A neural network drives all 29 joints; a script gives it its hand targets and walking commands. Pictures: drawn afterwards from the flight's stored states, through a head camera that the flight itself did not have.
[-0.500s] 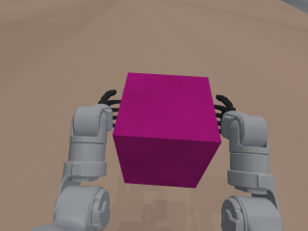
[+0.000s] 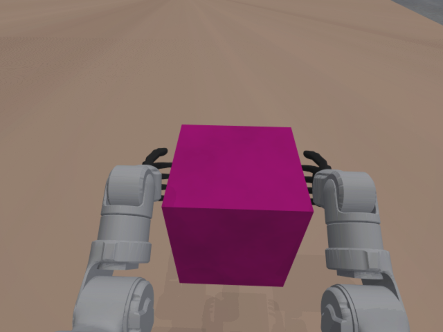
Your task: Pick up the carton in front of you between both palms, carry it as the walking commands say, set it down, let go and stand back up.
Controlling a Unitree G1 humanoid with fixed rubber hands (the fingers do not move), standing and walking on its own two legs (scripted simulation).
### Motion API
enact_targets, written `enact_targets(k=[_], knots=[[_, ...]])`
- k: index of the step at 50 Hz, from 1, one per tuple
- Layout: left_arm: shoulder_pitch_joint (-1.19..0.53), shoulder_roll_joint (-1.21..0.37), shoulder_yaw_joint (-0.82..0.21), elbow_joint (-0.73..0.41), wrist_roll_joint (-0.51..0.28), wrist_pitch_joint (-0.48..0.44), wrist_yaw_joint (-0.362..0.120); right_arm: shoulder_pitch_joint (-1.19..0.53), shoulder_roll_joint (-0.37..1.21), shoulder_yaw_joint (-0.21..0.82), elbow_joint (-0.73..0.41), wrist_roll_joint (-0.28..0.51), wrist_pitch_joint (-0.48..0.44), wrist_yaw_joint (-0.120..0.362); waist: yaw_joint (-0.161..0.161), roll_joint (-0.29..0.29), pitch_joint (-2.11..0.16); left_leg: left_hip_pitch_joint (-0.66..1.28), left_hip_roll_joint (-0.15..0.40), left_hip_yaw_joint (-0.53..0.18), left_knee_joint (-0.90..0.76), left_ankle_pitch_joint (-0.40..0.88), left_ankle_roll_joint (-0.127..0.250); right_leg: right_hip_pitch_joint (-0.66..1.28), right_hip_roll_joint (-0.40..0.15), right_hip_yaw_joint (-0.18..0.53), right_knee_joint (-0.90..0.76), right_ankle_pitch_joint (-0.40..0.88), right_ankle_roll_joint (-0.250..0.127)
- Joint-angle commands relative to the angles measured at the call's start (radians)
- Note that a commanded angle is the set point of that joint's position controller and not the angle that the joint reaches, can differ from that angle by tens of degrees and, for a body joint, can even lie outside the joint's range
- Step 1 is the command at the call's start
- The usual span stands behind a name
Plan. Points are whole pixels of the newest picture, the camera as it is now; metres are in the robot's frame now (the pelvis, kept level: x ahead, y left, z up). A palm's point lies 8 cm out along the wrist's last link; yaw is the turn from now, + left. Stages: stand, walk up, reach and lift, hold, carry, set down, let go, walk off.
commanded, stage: carry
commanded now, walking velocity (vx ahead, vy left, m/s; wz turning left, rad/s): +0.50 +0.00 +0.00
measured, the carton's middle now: (233, 207) +0.36 +0.00 +0.05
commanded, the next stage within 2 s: none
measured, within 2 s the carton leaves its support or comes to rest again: neither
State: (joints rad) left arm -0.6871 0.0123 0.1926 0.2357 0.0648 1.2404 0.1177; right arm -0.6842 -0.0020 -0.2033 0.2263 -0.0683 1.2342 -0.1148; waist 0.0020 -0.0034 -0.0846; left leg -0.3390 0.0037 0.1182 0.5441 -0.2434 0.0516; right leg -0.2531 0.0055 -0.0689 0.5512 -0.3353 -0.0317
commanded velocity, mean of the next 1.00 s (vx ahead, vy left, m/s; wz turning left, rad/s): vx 0.50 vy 0.00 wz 0.00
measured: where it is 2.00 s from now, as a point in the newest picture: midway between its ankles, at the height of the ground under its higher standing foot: (231, 198)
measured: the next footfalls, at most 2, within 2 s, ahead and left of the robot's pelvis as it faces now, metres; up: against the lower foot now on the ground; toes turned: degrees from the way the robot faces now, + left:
right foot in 0.62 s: +0.35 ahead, -0.11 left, +0.00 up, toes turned -4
left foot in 1.12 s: +0.67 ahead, +0.07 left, +0.00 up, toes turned +8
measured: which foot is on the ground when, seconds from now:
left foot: down 0.00-0.64, up 0.66-1.00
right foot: down 0.00-0.32, up 0.34-0.60, down 0.62-1.00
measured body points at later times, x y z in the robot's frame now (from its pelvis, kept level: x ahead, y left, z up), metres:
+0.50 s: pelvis +0.12 +0.00 +0.00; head +0.12 +0.00 +0.45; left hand +0.51 +0.14 +0.16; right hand +0.49 -0.17 +0.16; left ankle +0.02 +0.09 -0.73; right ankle +0.17 -0.11 -0.67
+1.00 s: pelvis +0.39 -0.04 +0.01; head +0.44 -0.05 +0.45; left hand +0.76 +0.13 +0.11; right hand +0.78 -0.17 +0.11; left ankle +0.52 +0.11 -0.67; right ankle +0.31 -0.10 -0.73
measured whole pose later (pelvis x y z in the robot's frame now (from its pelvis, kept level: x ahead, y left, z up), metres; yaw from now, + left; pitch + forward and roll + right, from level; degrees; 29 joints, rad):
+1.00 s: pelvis +0.39 -0.04 +0.01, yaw +1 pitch +6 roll +1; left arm -0.68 -0.04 0.25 0.08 0.07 1.21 0.14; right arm -0.70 0.03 -0.26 0.06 -0.08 1.24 -0.13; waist 0.04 0.01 0.00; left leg -0.74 0.07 0.06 0.85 -0.17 0.02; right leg -0.19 0.03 -0.10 0.42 -0.33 -0.08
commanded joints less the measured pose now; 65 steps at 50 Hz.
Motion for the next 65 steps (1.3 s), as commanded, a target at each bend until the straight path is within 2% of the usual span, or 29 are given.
enact_targets(k=[1, 4, 6, 11, 13, 14, 15, 16, 17, 18, 20, 24, 27, 30, 31, 32, 33, 34, 35, 37, 47, 52, 55, 56, 57, 58, 59, 62, 65], knots=[[-0.767, -1.132, -0.547, -0.165, -0.445, -0.037, -0.228, -0.747, 1.121, 0.559, -0.140, 0.439, -0.028, 0.220, -0.001, 0.011, -0.423, 0.234, 0.143, -0.134, -0.033, 0.292, 0.041, 0.077, -0.121, 0.092, -0.046, 0.237, -0.027], [-0.825, -1.111, -0.563, -0.215, -0.465, -0.028, -0.219, -0.806, 1.106, 0.576, -0.184, 0.460, -0.021, 0.212, -0.004, 0.007, -0.359, 0.156, 0.131, -0.173, -0.062, -0.204, 0.068, 0.012, -0.107, 0.126, -0.057, -0.157, -0.069], [-0.870, -1.083, -0.567, -0.242, -0.474, -0.014, -0.209, -0.845, 1.078, 0.580, -0.211, 0.474, -0.007, 0.203, -0.008, -0.012, -0.291, 0.065, 0.129, -0.202, -0.055, -0.355, 0.075, -0.031, -0.124, 0.182, -0.079, -0.291, -0.096], [-0.832, -0.984, -0.507, -0.173, -0.446, 0.038, -0.184, -0.846, 1.005, 0.531, -0.148, 0.472, 0.048, 0.190, 0.014, -0.124, -0.312, -0.102, 0.037, -0.065, 0.172, -0.092, 0.038, 0.176, -0.222, 0.316, -0.067, 0.100, -0.161], [-0.830, -0.971, -0.475, -0.126, -0.432, 0.055, -0.180, -0.824, 0.987, 0.492, -0.082, 0.457, 0.064, 0.192, 0.003, -0.089, -0.322, -0.057, 0.023, -0.070, 0.123, -0.118, 0.036, 0.161, -0.212, 0.269, 0.025, 0.255, -0.154], [-0.846, -0.977, -0.463, -0.108, -0.432, 0.062, -0.182, -0.817, 0.984, 0.471, -0.050, 0.447, 0.068, 0.193, -0.017, -0.018, -0.336, 0.091, 0.040, -0.122, 0.068, -0.057, 0.059, 0.051, -0.162, 0.177, 0.129, 0.355, -0.112], [-0.867, -0.994, -0.453, -0.091, -0.433, 0.070, -0.186, -0.799, 0.976, 0.448, -0.016, 0.434, 0.069, 0.194, -0.056, 0.148, -0.366, 0.315, 0.125, -0.273, -0.020, 0.104, 0.116, -0.148, -0.068, 0.024, 0.324, 0.339, -0.040], [-0.898, -1.001, -0.444, -0.076, -0.435, 0.073, -0.190, -0.788, 0.974, 0.423, 0.008, 0.422, 0.068, 0.196, -0.098, 0.303, -0.349, 0.512, 0.255, -0.480, -0.101, 0.344, 0.194, -0.427, 0.000, -0.041, 0.502, 0.032, 0.006], [-0.912, -1.020, -0.437, -0.052, -0.431, 0.073, -0.195, -0.799, 0.980, 0.408, 0.009, 0.424, 0.066, 0.198, -0.117, 0.286, -0.295, 0.606, 0.326, -0.615, -0.128, 0.495, 0.266, -0.639, 0.041, -0.021, 0.631, -0.258, 0.016], [-0.922, -1.034, -0.426, -0.034, -0.426, 0.067, -0.197, -0.857, 1.009, 0.423, -0.026, 0.442, 0.064, 0.201, -0.117, 0.139, -0.275, 0.626, 0.340, -0.606, -0.102, 0.522, 0.283, -0.705, 0.009, 0.019, 0.695, -0.296, 0.005], [-0.919, -1.055, -0.411, -0.047, -0.418, 0.063, -0.191, -1.001, 1.061, 0.475, -0.130, 0.503, 0.057, 0.206, -0.094, 0.027, -0.290, 0.578, 0.320, -0.516, -0.114, 0.331, 0.229, -0.716, -0.039, 0.057, 0.696, -0.224, -0.013], [-0.947, -1.035, -0.408, -0.133, -0.409, 0.079, -0.161, -1.080, 1.088, 0.503, -0.236, 0.551, 0.065, 0.197, -0.057, 0.111, -0.263, 0.387, 0.240, -0.314, -0.208, 0.191, 0.163, -0.526, -0.063, 0.023, 0.418, -0.017, 0.006], [-0.878, -1.006, -0.405, -0.115, -0.381, 0.092, -0.156, -0.984, 1.075, 0.489, -0.180, 0.520, 0.084, 0.196, -0.043, 0.140, -0.277, 0.303, 0.183, -0.160, -0.186, 0.376, 0.104, -0.271, -0.003, -0.067, 0.143, 0.100, -0.012], [-0.840, -1.011, -0.405, -0.071, -0.374, 0.088, -0.173, -0.914, 1.076, 0.483, -0.116, 0.478, 0.086, 0.203, 0.055, 0.093, -0.426, 0.264, 0.132, -0.008, 0.175, 0.740, 0.016, 0.154, 0.088, -0.187, -0.027, 0.200, -0.041], [-0.831, -1.024, -0.406, -0.062, -0.381, 0.083, -0.184, -0.919, 1.067, 0.481, -0.103, 0.467, 0.083, 0.205, 0.098, 0.029, -0.491, 0.117, 0.106, -0.008, 0.373, 0.501, -0.010, 0.359, 0.002, -0.075, -0.014, 0.144, -0.045], [-0.834, -1.024, -0.409, -0.058, -0.386, 0.077, -0.192, -0.903, 1.078, 0.483, -0.079, 0.454, 0.083, 0.209, 0.080, -0.165, -0.520, -0.117, 0.015, -0.033, 0.590, 0.012, -0.040, 0.488, -0.250, 0.372, -0.078, 0.098, -0.103], [-0.858, -1.029, -0.421, -0.059, -0.385, 0.070, -0.199, -0.908, 1.079, 0.473, -0.066, 0.437, 0.081, 0.211, 0.054, -0.291, -0.490, -0.326, -0.087, -0.105, 0.772, -0.254, -0.045, 0.519, -0.356, 0.724, -0.213, 0.227, -0.200], [-0.898, -1.051, -0.435, -0.094, -0.402, 0.067, -0.209, -0.914, 1.093, 0.468, -0.061, 0.426, 0.078, 0.209, 0.046, -0.222, -0.476, -0.381, -0.032, -0.161, 0.889, -0.252, -0.019, 0.504, -0.383, 0.676, -0.178, 0.245, -0.248], [-0.913, -1.093, -0.447, -0.112, -0.433, 0.061, -0.220, -0.902, 1.087, 0.460, -0.064, 0.414, 0.073, 0.207, 0.049, -0.118, -0.423, -0.403, -0.002, -0.153, 0.893, -0.232, -0.012, 0.423, -0.327, 0.568, -0.143, 0.348, -0.227], [-0.982, -1.150, -0.492, -0.185, -0.477, 0.043, -0.235, -0.870, 1.126, 0.460, -0.077, 0.401, 0.057, 0.200, 0.034, -0.058, -0.422, -0.412, 0.048, -0.155, 0.792, -0.146, -0.013, 0.348, -0.290, 0.434, -0.155, 0.289, -0.193], [-0.812, -1.179, -0.602, -0.283, -0.483, -0.025, -0.253, -0.702, 1.140, 0.592, -0.186, 0.365, -0.021, 0.169, 0.063, -0.093, -0.393, -0.510, 0.068, -0.058, 0.372, 0.045, -0.041, 0.483, -0.238, 0.209, -0.165, 0.611, -0.182], [-0.624, -1.158, -0.626, -0.280, -0.425, -0.036, -0.265, -0.563, 1.150, 0.639, -0.211, 0.350, -0.028, 0.195, 0.072, -0.123, -0.322, -0.352, -0.005, 0.056, 0.023, 0.219, -0.030, 0.507, -0.182, 0.080, -0.145, 0.859, -0.115], [-0.488, -1.160, -0.642, -0.299, -0.395, -0.037, -0.272, -0.452, 1.162, 0.658, -0.240, 0.346, -0.025, 0.222, 0.006, -0.168, -0.376, 0.028, -0.052, 0.117, -0.186, 0.319, -0.003, 0.432, -0.168, -0.023, 0.023, 1.068, -0.031], [-0.449, -1.161, -0.653, -0.312, -0.385, -0.037, -0.276, -0.408, 1.167, 0.666, -0.250, 0.346, -0.027, 0.232, -0.019, -0.130, -0.434, 0.257, -0.014, 0.098, -0.194, 0.327, -0.001, 0.314, -0.151, -0.064, 0.164, 0.927, -0.001], [-0.393, -1.157, -0.681, -0.350, -0.376, -0.036, -0.277, -0.306, 1.164, 0.663, -0.264, 0.337, -0.023, 0.243, -0.040, -0.029, -0.488, 0.489, 0.158, -0.122, -0.111, 0.381, 0.021, 0.097, -0.131, -0.044, 0.336, 0.578, 0.018], [-0.389, -1.195, -0.692, -0.344, -0.373, -0.029, -0.282, -0.342, 1.137, 0.684, -0.280, 0.323, -0.037, 0.247, -0.019, 0.251, -0.579, 0.803, 0.413, -0.549, -0.104, 0.469, 0.210, -0.284, -0.010, -0.002, 0.590, 0.043, 0.056], [-0.349, -1.179, -0.701, -0.361, -0.369, -0.032, -0.286, -0.267, 1.166, 0.692, -0.280, 0.336, -0.041, 0.253, -0.025, 0.271, -0.539, 0.792, 0.411, -0.635, -0.195, 0.415, 0.245, -0.423, 0.035, 0.054, 0.737, -0.159, 0.047], [-0.280, -1.207, -0.742, -0.463, -0.371, -0.066, -0.283, -0.260, 1.202, 0.756, -0.458, 0.372, -0.061, 0.268, -0.023, 0.038, -0.405, 0.593, 0.341, -0.392, -0.231, 0.445, 0.137, -0.452, -0.082, 0.082, 0.608, -0.031, 0.028], [-0.133, -1.191, -0.791, -0.537, -0.340, -0.090, -0.269, -0.161, 1.177, 0.808, -0.564, 0.384, -0.076, 0.279, -0.016, 0.095, -0.388, 0.492, 0.295, -0.254, -0.299, 0.394, 0.106, -0.358, -0.080, 0.030, 0.421, 0.013, 0.054]])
